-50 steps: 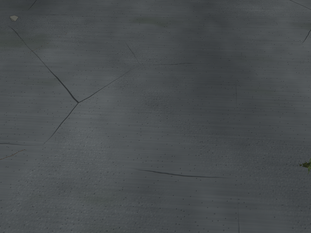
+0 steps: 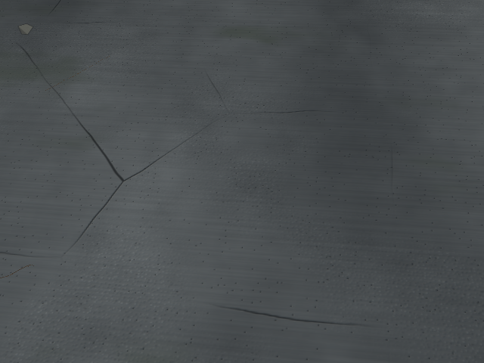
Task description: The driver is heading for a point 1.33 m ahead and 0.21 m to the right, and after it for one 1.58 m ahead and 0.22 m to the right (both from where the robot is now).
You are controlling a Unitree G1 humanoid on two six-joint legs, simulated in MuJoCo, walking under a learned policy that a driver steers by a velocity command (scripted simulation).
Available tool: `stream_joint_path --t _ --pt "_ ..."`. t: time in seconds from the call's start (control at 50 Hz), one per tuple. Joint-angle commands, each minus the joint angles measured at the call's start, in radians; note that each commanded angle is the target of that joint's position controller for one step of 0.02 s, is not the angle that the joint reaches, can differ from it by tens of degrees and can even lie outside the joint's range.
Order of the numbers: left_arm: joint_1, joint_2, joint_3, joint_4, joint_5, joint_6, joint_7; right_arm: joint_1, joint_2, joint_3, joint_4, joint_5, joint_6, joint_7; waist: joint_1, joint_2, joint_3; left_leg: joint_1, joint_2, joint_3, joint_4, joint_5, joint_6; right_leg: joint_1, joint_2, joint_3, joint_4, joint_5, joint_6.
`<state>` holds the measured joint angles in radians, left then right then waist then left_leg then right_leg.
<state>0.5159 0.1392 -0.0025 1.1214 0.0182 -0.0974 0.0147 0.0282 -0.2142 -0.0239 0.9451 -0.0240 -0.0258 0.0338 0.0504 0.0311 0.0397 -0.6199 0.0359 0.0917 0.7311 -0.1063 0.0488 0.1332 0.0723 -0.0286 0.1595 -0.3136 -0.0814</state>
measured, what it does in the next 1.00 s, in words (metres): walks ahead: left foot, then right foot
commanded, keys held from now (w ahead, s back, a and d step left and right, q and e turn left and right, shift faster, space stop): w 1.00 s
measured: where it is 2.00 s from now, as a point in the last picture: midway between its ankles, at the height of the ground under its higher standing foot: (269, 168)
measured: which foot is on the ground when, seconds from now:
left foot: up 0.00-0.10, down 0.12-0.68, up 0.70-1.00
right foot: down 0.00-0.10, up 0.12-0.64, down 0.66-1.00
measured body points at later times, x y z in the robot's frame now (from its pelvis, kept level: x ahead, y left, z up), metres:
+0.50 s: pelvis +0.29 +0.02 +0.01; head +0.31 +0.03 +0.45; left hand +0.44 +0.24 -0.13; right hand +0.20 -0.21 -0.14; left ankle +0.20 +0.07 -0.74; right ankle +0.45 -0.13 -0.68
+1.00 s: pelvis +0.57 -0.02 +0.01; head +0.59 -0.03 +0.46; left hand +0.50 +0.22 -0.13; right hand +0.70 -0.25 -0.13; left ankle +0.71 +0.14 -0.68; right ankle +0.51 -0.08 -0.74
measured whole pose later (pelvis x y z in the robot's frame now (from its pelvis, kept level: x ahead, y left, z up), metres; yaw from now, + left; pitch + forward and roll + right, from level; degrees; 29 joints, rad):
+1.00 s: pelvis +0.57 -0.02 +0.01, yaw +0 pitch +0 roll -1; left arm 0.44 0.17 0.04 1.07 0.01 -0.10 0.00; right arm 0.12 -0.21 -0.05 0.93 -0.03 -0.03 0.03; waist 0.03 0.04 0.04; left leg -0.64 0.11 0.01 0.83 -0.07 0.03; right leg -0.01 0.09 -0.09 0.21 -0.21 -0.10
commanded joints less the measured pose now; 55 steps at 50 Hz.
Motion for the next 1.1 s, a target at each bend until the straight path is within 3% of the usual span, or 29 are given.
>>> stream_joint_path --t 0.02,0.06,0.08,0.1,0.12,0.14,0.16,0.18,0.2,0.24,0.28,0.32,0.36,0.46,0.56,0.6,0.62,0.64,0.66,0.68,0.7,0.72,0.74,0.76,0.8,0.86,0.92,0.98,1.1 --pt "0.043 0.155 0.023 -0.011 0.001 -0.010 0.009 -0.106 -0.043 -0.001 -0.093 0.007 -0.014 -0.008 -0.026 -0.136 0.096 0.081 -0.053 0.051 -0.122 0.025 0.039 -0.094 -0.259 0.076 0.016 0.813 -0.079" --pt "0.007 0.177 0.030 -0.016 0.001 -0.012 0.012 0.018 -0.079 -0.018 -0.064 0.006 -0.023 -0.022 -0.090 -0.138 0.022 0.229 -0.096 0.049 -0.146 -0.020 0.081 -0.049 -0.269 0.055 0.169 1.074 -0.063" --pt "-0.008 0.188 0.034 -0.019 0.003 -0.008 0.012 0.153 -0.103 -0.032 -0.022 0.009 -0.031 -0.030 -0.143 -0.136 -0.049 0.350 -0.116 0.040 -0.174 -0.034 0.101 -0.036 -0.265 0.048 0.321 1.125 -0.055" --pt "-0.030 0.196 0.037 -0.025 -0.002 -0.003 0.010 0.307 -0.121 -0.047 0.027 0.004 -0.039 -0.039 -0.211 -0.117 -0.122 0.543 -0.096 0.019 -0.246 0.003 0.122 -0.110 -0.241 0.028 0.516 1.021 -0.044" --pt "-0.015 0.158 0.027 -0.048 -0.006 -0.003 0.003 0.456 -0.196 -0.069 0.055 -0.021 -0.043 -0.049 -0.244 -0.026 -0.225 0.766 0.110 -0.211 -0.265 -0.176 0.165 -0.297 -0.191 0.000 0.804 0.667 -0.038" --pt "0.116 0.040 0.013 -0.054 -0.029 0.004 -0.011 0.456 -0.258 -0.084 0.049 -0.035 -0.038 -0.042 -0.150 0.185 -0.312 0.976 0.391 -0.752 -0.382 -0.239 0.332 -0.658 0.012 -0.008 1.195 -0.200 -0.001" --pt "0.018 0.151 0.040 -0.060 -0.005 0.009 -0.008 0.370 -0.210 -0.080 0.044 0.008 -0.032 -0.030 -0.149 0.027 -0.231 0.870 0.339 -0.797 -0.485 -0.399 0.314 -0.752 -0.033 0.102 1.250 -0.143 -0.026" --pt "-0.088 0.163 0.047 -0.102 -0.001 0.005 -0.012 0.256 -0.151 -0.063 0.022 0.018 -0.036 -0.027 -0.109 0.012 -0.074 0.707 0.311 -0.625 -0.520 -0.393 0.277 -0.781 -0.087 0.094 1.204 -0.033 -0.033" --pt "-0.134 0.152 0.048 -0.112 0.001 0.000 -0.015 0.213 -0.094 -0.049 0.020 0.013 -0.047 -0.023 -0.085 -0.035 -0.008 0.583 0.269 -0.522 -0.554 -0.259 0.249 -0.741 -0.117 0.089 1.150 0.024 -0.033" --pt "-0.117 0.113 0.047 -0.108 0.018 0.022 -0.024 0.227 -0.034 -0.027 0.049 0.008 -0.066 -0.030 -0.026 -0.023 0.015 0.450 0.194 -0.360 -0.575 -0.062 0.195 -0.633 -0.152 0.087 1.064 0.047 -0.014" --pt "-0.118 0.086 0.046 -0.112 0.021 0.041 -0.032 0.287 -0.043 -0.024 0.076 0.009 -0.083 -0.035 -0.010 -0.010 0.014 0.429 0.170 -0.287 -0.584 0.060 0.186 -0.621 -0.157 0.065 1.010 0.050 0.006" --pt "-0.190 0.092 0.048 -0.142 0.024 0.055 -0.038 0.329 -0.074 -0.028 0.090 0.010 -0.089 -0.037 -0.011 0.001 0.037 0.432 0.154 -0.236 -0.605 0.099 0.182 -0.685 -0.172 0.039 0.947 0.096 0.024" --pt "-0.296 0.105 0.049 -0.181 0.022 0.060 -0.041 0.371 -0.081 -0.025 0.096 0.012 -0.087 -0.037 -0.032 0.005 0.061 0.458 0.138 -0.204 -0.622 0.145 0.169 -0.758 -0.184 0.013 0.862 0.171 0.042" --pt "-0.501 0.088 0.034 -0.252 0.003 0.054 -0.046 0.468 -0.072 -0.014 0.113 0.013 -0.084 -0.040 -0.091 0.023 0.067 0.543 0.105 -0.134 -0.603 0.333 0.121 -0.754 -0.148 -0.050 0.575 0.316 0.056" --pt "-0.596 0.105 0.034 -0.296 0.002 0.044 -0.041 0.528 -0.084 -0.014 0.139 -0.001 -0.075 -0.054 -0.113 0.038 0.070 0.728 0.159 -0.134 -0.534 0.488 0.137 -0.760 -0.108 -0.067 0.440 0.266 0.015" --pt "-0.538 0.122 0.043 -0.288 0.002 0.034 -0.034 0.495 -0.098 -0.018 0.137 -0.005 -0.074 -0.059 -0.068 0.048 0.042 0.755 0.172 -0.116 -0.441 0.701 0.127 -0.656 -0.070 -0.078 0.397 0.182 -0.021" --pt "-0.450 0.139 0.053 -0.262 0.003 0.029 -0.027 0.482 -0.109 -0.021 0.136 -0.006 -0.073 -0.060 -0.030 0.056 -0.001 0.758 0.170 -0.108 -0.344 0.818 0.117 -0.551 -0.039 -0.084 0.377 0.146 -0.041" --pt "-0.298 0.158 0.066 -0.211 0.006 0.020 -0.019 0.462 -0.115 -0.023 0.133 -0.002 -0.070 -0.058 0.035 0.042 -0.074 0.728 0.148 -0.087 -0.179 0.828 0.103 -0.381 -0.016 -0.092 0.311 0.177 -0.066" --pt "-0.126 0.206 0.086 -0.163 0.025 0.011 -0.008 0.445 -0.105 -0.019 0.116 0.008 -0.072 -0.055 0.103 0.018 -0.167 0.555 0.118 -0.069 0.043 0.616 0.087 -0.122 -0.112 0.008 0.298 0.181 -0.106" --pt "0.003 0.321 0.117 -0.151 0.052 0.012 -0.001 0.534 -0.007 0.002 0.081 0.049 -0.072 -0.041 0.086 -0.183 -0.329 0.205 -0.027 0.001 0.452 0.060 0.037 0.206 -0.433 0.461 0.273 0.106 -0.240" --pt "-0.041 0.291 0.115 -0.149 0.016 0.029 -0.016 0.530 -0.071 -0.022 0.097 0.033 -0.069 -0.041 0.068 -0.147 -0.354 0.054 -0.111 -0.108 0.627 -0.403 0.044 0.196 -0.494 0.721 0.140 0.078 -0.290" --pt "-0.167 0.249 0.103 -0.164 -0.007 0.032 -0.020 0.433 -0.090 -0.033 0.066 0.016 -0.065 -0.042 0.017 -0.093 -0.169 -0.022 -0.038 -0.147 0.632 -0.316 0.053 0.039 -0.449 0.559 0.109 0.005 -0.253" --pt "-0.245 0.181 0.086 -0.178 -0.008 0.026 -0.024 0.368 -0.078 -0.031 0.047 0.010 -0.071 -0.037 -0.004 -0.054 -0.067 -0.014 -0.002 -0.145 0.575 -0.241 0.053 -0.107 -0.408 0.446 0.061 0.039 -0.221" --pt "-0.272 0.140 0.074 -0.174 -0.005 0.018 -0.024 0.348 -0.060 -0.033 0.046 0.006 -0.066 -0.034 -0.037 -0.046 -0.008 0.027 0.028 -0.142 0.511 -0.204 0.050 -0.211 -0.359 0.353 0.029 0.104 -0.179" --pt "-0.246 0.098 0.058 -0.143 -0.004 0.003 -0.016 0.381 -0.019 -0.029 0.054 -0.015 -0.039 -0.023 -0.082 -0.072 0.009 0.118 0.049 -0.132 0.433 -0.175 0.028 -0.316 -0.296 0.233 0.000 0.210 -0.135" --pt "-0.172 0.145 0.065 -0.112 -0.005 -0.015 -0.014 0.320 -0.017 -0.032 0.025 -0.018 -0.017 -0.012 -0.094 -0.075 0.021 0.067 0.060 -0.099 0.367 -0.113 0.002 -0.319 -0.271 0.161 -0.025 0.328 -0.140" --pt "-0.118 0.151 0.062 -0.102 -0.006 -0.014 -0.015 0.172 -0.032 -0.032 -0.030 -0.013 -0.012 -0.007 -0.066 -0.080 0.053 -0.022 0.077 -0.070 0.229 -0.004 -0.021 -0.284 -0.247 0.119 -0.050 0.376 -0.130" --pt "-0.067 0.148 0.056 -0.092 -0.007 -0.013 -0.014 0.051 -0.018 -0.021 -0.071 -0.002 -0.016 -0.005 -0.034 -0.087 0.060 -0.007 0.060 -0.037 0.049 0.083 -0.030 -0.244 -0.228 0.078 -0.045 0.456 -0.112" --pt "0.025 0.163 0.057 -0.056 0.006 -0.005 0.001 -0.086 -0.034 -0.018 -0.127 0.001 -0.027 -0.009 0.004 -0.099 0.072 -0.017 0.020 -0.015 -0.127 0.052 0.012 -0.042 -0.287 0.076 0.016 0.588 -0.118"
